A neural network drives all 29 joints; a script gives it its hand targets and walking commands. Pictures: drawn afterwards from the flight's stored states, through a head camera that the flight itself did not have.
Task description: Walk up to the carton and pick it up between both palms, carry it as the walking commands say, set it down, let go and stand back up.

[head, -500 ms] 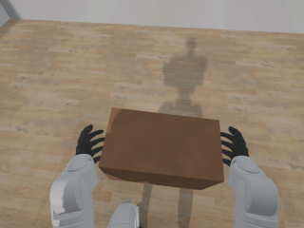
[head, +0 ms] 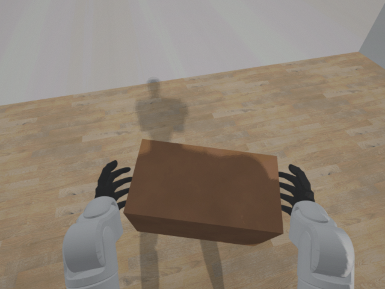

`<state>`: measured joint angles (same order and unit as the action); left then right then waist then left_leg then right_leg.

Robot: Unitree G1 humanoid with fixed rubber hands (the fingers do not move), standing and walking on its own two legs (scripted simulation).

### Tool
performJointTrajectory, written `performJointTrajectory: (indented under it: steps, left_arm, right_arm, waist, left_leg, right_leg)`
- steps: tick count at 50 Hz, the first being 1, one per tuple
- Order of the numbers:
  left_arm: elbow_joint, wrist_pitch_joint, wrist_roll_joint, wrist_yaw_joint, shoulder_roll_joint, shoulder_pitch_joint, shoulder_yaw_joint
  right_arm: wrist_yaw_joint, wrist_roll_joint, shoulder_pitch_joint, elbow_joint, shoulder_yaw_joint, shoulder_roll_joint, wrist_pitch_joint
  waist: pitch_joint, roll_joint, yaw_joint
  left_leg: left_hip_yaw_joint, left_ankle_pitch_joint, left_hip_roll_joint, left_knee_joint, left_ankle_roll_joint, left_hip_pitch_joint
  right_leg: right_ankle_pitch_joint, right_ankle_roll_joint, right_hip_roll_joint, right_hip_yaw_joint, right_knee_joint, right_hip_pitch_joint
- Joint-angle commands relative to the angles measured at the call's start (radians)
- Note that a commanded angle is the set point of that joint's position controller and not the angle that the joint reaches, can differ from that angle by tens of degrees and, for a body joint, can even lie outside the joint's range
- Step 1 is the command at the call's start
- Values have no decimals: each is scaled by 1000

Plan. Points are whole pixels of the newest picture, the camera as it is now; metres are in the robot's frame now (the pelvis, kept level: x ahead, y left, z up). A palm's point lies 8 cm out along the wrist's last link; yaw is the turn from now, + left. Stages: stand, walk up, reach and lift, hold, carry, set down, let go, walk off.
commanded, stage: carry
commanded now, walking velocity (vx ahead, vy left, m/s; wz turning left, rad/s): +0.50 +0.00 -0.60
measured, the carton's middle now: (201, 196) +0.30 -0.01 +0.03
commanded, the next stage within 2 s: none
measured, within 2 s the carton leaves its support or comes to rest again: neither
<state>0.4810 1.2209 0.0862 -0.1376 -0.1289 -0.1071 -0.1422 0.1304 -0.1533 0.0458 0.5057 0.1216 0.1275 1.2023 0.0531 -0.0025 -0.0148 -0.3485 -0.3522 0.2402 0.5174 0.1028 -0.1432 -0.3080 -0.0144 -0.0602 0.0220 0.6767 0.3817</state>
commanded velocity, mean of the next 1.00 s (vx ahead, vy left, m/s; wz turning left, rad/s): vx -0.16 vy -0.18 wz -0.07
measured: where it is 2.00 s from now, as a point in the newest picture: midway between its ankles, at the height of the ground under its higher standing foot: (263, 283)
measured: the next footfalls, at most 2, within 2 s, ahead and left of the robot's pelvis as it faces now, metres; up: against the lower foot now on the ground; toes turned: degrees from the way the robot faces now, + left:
right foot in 0.02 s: +0.06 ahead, -0.14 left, +0.00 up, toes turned -2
left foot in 0.24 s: +0.20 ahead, +0.06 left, +0.00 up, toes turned +3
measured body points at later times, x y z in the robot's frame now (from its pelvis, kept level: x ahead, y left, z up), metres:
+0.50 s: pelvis +0.28 -0.04 +0.00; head +0.34 -0.01 +0.45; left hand +0.60 +0.05 +0.08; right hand +0.49 -0.28 +0.11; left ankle +0.16 +0.06 -0.73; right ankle +0.23 -0.18 -0.66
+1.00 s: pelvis +0.50 -0.11 +0.00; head +0.57 -0.09 +0.44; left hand +0.81 -0.01 +0.05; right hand +0.71 -0.35 +0.08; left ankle +0.58 -0.06 -0.73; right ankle +0.38 -0.19 -0.66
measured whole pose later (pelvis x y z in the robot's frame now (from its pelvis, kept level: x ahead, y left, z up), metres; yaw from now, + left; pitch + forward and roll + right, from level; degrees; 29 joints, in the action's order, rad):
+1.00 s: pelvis +0.50 -0.11 +0.00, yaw -16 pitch +3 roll -5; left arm 0.55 1.17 0.06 -0.17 -0.13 -0.09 -0.11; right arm 0.13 -0.15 0.05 0.58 0.13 0.13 1.18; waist -0.09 0.01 0.04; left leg -0.15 -0.26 0.13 0.69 -0.07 -0.48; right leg -0.56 -0.03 0.08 0.10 1.05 0.39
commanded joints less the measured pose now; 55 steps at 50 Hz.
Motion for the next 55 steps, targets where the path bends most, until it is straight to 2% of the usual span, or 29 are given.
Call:
performJointTrajectory:
  steps: [1,2,5,8,9,10,11,12,13,14,17,20,23,27,28,29,30,31,32,34,35,37,39,40,41,42,43,47,55]
  left_arm:
    - [43,10,-398,241,-898,-329,691]
    - [79,5,-413,243,-921,-355,715]
    - [179,-37,-466,245,-1023,-391,770]
    - [174,-58,-450,243,-1050,-363,781]
    - [181,-67,-459,242,-1054,-333,788]
    - [210,-82,-475,243,-1052,-358,798]
    - [232,-86,-483,252,-1074,-362,832]
    - [257,-84,-493,247,-1039,-423,849]
    - [280,-90,-495,251,-1032,-458,861]
    - [321,-97,-511,251,-1030,-472,871]
    - [290,-74,-469,253,-987,-434,840]
    - [200,-53,-397,216,-948,-302,795]
    - [158,-19,-328,177,-880,-251,759]
    - [174,4,-310,165,-856,-283,754]
    - [182,8,-333,172,-888,-303,764]
    - [172,5,-347,174,-878,-322,757]
    - [156,10,-361,180,-841,-321,741]
    - [150,18,-376,185,-844,-357,749]
    - [169,17,-398,207,-880,-363,770]
    - [214,1,-432,216,-949,-426,811]
    - [200,-6,-432,224,-966,-399,806]
    - [215,-24,-446,236,-1002,-411,840]
    - [175,-29,-446,242,-1025,-381,846]
    - [222,-50,-469,246,-1040,-426,873]
    - [200,-50,-469,250,-1040,-417,864]
    - [203,-51,-455,247,-1015,-405,852]
    - [198,-51,-438,246,-965,-391,834]
    - [234,-56,-450,237,-953,-390,851]
    - [275,-56,-430,207,-950,-362,843]
  right_arm:
    - [-233,492,551,160,-782,868,18]
    - [-236,492,509,104,-763,905,15]
    - [-237,513,486,150,-788,999,-20]
    - [-224,510,480,217,-776,976,-51]
    - [-227,507,426,221,-770,978,-62]
    - [-227,505,398,221,-763,996,-76]
    - [-228,507,428,238,-758,990,-95]
    - [-229,498,426,227,-722,964,-104]
    - [-228,500,446,245,-723,970,-114]
    - [-226,489,398,247,-702,976,-122]
    - [-234,458,356,205,-707,953,-88]
    - [-247,489,362,240,-713,852,-63]
    - [-262,522,433,255,-740,794,-25]
    - [-264,527,428,241,-745,778,8]
    - [-265,527,452,241,-741,790,14]
    - [-266,529,469,236,-756,822,24]
    - [-264,535,452,188,-753,811,30]
    - [-259,524,446,141,-728,812,29]
    - [-255,511,461,166,-732,838,18]
    - [-246,476,383,136,-709,865,7]
    - [-245,474,389,147,-708,865,-4]
    - [-244,474,357,177,-720,902,-25]
    - [-250,476,353,170,-709,909,-41]
    - [-255,479,381,209,-715,923,-58]
    - [-257,491,393,197,-723,950,-63]
    - [-255,490,390,189,-716,935,-67]
    - [-260,497,388,193,-712,910,-74]
    - [-257,464,310,180,-703,909,-63]
    - [-269,501,384,279,-718,873,-63]
  waist:
    - [313,297,49]
    - [309,158,48]
    - [349,212,59]
    - [398,263,41]
    - [473,179,6]
    - [552,137,-43]
    - [620,-192,-21]
    - [586,-362,-13]
    - [532,-354,-22]
    - [478,-360,-42]
    - [232,-180,-36]
    - [234,-240,-32]
    - [224,-255,-12]
    - [262,-221,58]
    - [325,-107,98]
    - [382,211,89]
    - [398,297,77]
    - [330,157,68]
    - [276,118,55]
    - [277,45,33]
    - [318,36,29]
    - [332,184,18]
    - [395,159,0]
    - [418,105,-16]
    - [461,-3,-21]
    - [468,-352,6]
    - [503,-415,16]
    - [427,-179,-6]
    - [455,-203,6]
  left_leg:
    - [221,-440,-156,731,20,-717]
    - [258,-388,-141,710,18,-748]
    - [243,-320,-158,495,33,-783]
    - [268,-60,-165,77,0,-464]
    - [222,179,-173,-139,-23,-127]
    - [262,528,-78,-189,-56,255]
    - [467,1300,204,-25,-141,677]
    - [571,1814,277,62,-201,804]
    - [603,1955,274,42,-224,754]
    - [599,1796,250,40,-245,701]
    - [522,1403,158,-6,-214,470]
    - [399,1582,118,31,-162,514]
    - [242,1593,44,24,-106,410]
    - [81,1505,-17,417,-25,193]
    - [81,1082,-65,748,-12,-12]
    - [122,-174,-247,1086,9,-452]
    - [261,-538,-323,1229,-5,-652]
    - [346,-512,-286,1212,-57,-658]
    - [402,-408,-224,1150,-96,-673]
    - [358,-398,-125,851,-81,-729]
    - [322,-315,-146,703,-65,-571]
    - [304,-173,-133,420,-76,-390]
    - [271,123,-133,86,-88,-143]
    - [253,372,-106,-77,-104,-31]
    - [403,845,43,-55,-165,146]
    - [738,1584,267,-31,-279,295]
    - [751,1807,313,43,-336,322]
    - [563,1181,174,-3,-282,239]
    - [462,1276,140,-21,-220,339]
  right_leg:
    - [938,-219,-215,-540,-197,-679]
    - [1000,-207,-204,-497,-194,-693]
    - [1059,-204,-156,-425,-157,-801]
    - [1079,-169,-126,-332,-79,-624]
    - [1120,-91,-37,-149,90,-460]
    - [913,-32,24,-56,285,-182]
    - [21,9,101,38,433,235]
    - [-320,16,123,59,549,405]
    - [-298,3,129,25,586,427]
    - [-285,1,103,17,488,479]
    - [-260,20,78,43,412,464]
    - [-177,25,135,133,408,489]
    - [63,25,185,227,112,300]
    - [396,11,267,307,-283,-173]
    - [830,-94,111,129,-303,-410]
    - [1822,-288,-179,-231,-99,-766]
    - [2141,-382,-268,-386,-42,-846]
    - [1872,-363,-272,-389,-93,-733]
    - [1545,-284,-236,-333,-137,-647]
    - [1323,-220,-184,-295,-124,-656]
    - [1260,-232,-151,-253,-132,-526]
    - [1272,-221,-139,-204,-111,-337]
    - [1100,-166,-107,-82,-24,-261]
    - [886,-134,-64,-28,71,-209]
    - [494,-71,-8,-5,190,-60]
    - [-286,-6,156,18,388,174]
    - [-409,-9,120,-81,591,182]
    - [-272,28,46,-68,480,231]
    - [-184,72,79,-13,367,210]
